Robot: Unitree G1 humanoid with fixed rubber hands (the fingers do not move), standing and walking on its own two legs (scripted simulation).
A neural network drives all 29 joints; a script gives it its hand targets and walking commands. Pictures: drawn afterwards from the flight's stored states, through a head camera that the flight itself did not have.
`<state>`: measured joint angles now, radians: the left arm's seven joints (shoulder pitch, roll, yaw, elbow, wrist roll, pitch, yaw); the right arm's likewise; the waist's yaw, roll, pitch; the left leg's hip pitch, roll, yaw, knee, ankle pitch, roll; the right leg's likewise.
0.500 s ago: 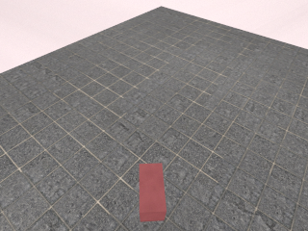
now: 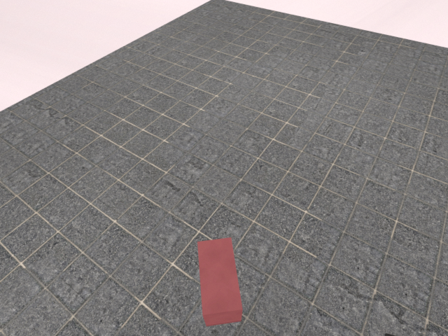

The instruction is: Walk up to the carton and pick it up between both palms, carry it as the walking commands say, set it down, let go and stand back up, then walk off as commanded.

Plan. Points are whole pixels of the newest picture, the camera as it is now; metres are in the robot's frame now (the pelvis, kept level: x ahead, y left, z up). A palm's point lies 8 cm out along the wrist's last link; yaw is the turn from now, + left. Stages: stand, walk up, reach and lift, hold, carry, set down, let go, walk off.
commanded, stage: walk up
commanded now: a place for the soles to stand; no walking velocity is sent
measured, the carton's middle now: (219, 281) +0.45 +0.03 -0.67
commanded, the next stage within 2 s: reach and lift in 1.54 s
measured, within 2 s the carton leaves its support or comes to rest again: neither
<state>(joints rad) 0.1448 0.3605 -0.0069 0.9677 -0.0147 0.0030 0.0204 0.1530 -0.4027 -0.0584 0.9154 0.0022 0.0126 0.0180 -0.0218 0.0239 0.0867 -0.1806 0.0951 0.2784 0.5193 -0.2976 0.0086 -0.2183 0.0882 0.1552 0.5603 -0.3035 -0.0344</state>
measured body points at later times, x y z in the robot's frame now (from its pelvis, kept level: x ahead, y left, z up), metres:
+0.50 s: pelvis +0.01 -0.01 -0.01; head +0.03 -0.03 +0.44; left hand +0.12 +0.30 -0.12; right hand +0.06 -0.33 -0.14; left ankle -0.01 +0.11 -0.73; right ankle +0.01 -0.10 -0.73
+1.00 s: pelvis +0.00 +0.00 +0.01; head +0.01 +0.00 +0.46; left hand +0.16 +0.28 -0.11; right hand +0.03 -0.32 -0.11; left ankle +0.00 +0.12 -0.73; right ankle +0.01 -0.10 -0.73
